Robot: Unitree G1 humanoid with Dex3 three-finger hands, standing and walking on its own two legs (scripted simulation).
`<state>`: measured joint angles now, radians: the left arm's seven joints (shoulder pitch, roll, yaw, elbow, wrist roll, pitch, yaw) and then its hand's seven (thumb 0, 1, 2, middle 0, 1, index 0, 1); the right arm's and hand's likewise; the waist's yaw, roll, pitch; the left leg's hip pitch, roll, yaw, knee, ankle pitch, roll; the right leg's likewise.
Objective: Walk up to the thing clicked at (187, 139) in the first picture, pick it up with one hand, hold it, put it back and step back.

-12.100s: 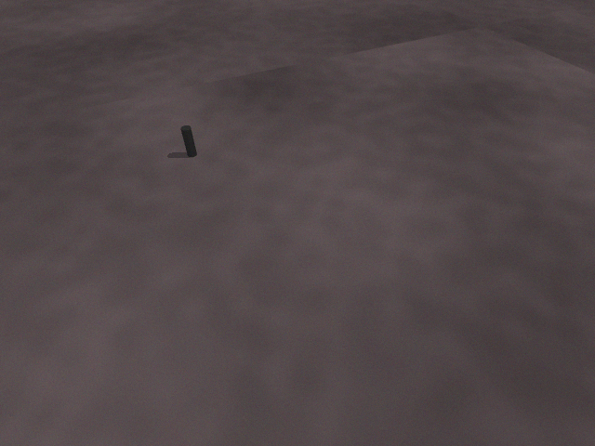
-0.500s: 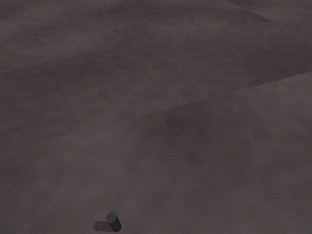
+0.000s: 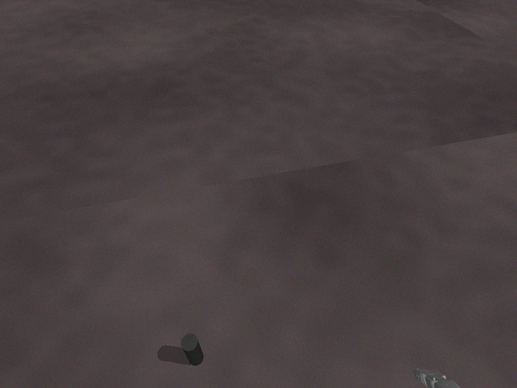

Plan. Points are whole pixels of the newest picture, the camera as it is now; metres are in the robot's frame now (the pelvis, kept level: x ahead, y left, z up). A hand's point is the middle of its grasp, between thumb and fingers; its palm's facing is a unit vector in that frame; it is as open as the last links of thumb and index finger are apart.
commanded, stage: walk up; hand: left
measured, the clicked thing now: (192, 350) +0.39 +0.21 -0.68
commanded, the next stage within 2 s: none
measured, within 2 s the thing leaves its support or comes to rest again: neither
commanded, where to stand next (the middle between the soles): +0.05 +0.01 m, yaw +0 degrees
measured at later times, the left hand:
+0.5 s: hand out of the picture +0.03 +0.28 -0.16, palm faces +0.01 -0.91 -0.42, open 7.3 cm
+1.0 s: hand out of the picture -0.05 +0.27 -0.15, palm faces +0.07 -0.93 -0.36, open 7.4 cm
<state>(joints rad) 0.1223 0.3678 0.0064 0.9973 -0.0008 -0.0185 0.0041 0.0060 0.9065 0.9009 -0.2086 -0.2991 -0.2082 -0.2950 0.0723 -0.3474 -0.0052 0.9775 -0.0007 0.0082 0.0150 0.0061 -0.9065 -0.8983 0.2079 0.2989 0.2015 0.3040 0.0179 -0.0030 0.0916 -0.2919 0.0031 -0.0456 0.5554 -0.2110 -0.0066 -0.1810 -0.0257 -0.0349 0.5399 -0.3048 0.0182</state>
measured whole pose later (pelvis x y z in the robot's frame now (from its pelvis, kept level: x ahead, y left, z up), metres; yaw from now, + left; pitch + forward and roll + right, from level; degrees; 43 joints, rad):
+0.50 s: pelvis -0.04 -0.01 -0.01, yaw +1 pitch -2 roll +0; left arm 0.09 0.41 0.05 1.03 0.00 0.03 0.01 0.01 0.91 0.90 -0.21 -0.30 -0.21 -0.29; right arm 0.03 -0.38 -0.05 1.01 -0.01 0.07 0.02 0.01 -0.91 -0.90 0.21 0.30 0.20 0.30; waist 0.02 0.02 0.19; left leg -0.39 -0.01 -0.06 0.56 -0.14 -0.01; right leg -0.31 -0.01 -0.02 0.69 -0.38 -0.02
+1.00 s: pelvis -0.04 +0.00 +0.00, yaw +4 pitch -3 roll +2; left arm 0.33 0.41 0.08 0.92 0.03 0.00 -0.04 0.01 0.90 0.90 -0.21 -0.30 -0.21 -0.30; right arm 0.21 -0.39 -0.07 0.94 -0.04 -0.05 0.03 0.01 -0.91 -0.90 0.21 0.30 0.20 0.30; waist 0.05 -0.06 0.11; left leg -0.21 -0.01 0.03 0.49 -0.21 0.00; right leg -0.21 -0.06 -0.03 0.67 -0.40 -0.03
